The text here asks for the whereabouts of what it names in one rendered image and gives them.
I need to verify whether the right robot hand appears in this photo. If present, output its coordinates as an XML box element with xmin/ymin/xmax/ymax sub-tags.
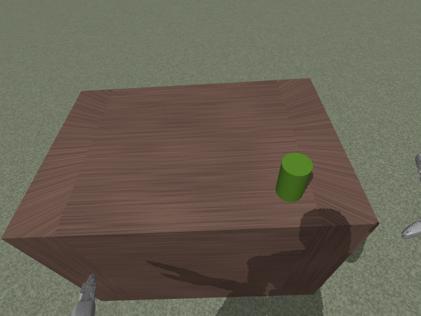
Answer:
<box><xmin>401</xmin><ymin>153</ymin><xmax>421</xmax><ymax>239</ymax></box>

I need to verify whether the left robot hand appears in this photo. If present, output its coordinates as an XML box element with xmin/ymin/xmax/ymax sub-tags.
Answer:
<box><xmin>71</xmin><ymin>274</ymin><xmax>96</xmax><ymax>316</ymax></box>

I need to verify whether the can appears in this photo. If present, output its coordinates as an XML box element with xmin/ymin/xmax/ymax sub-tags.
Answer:
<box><xmin>276</xmin><ymin>153</ymin><xmax>313</xmax><ymax>202</ymax></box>

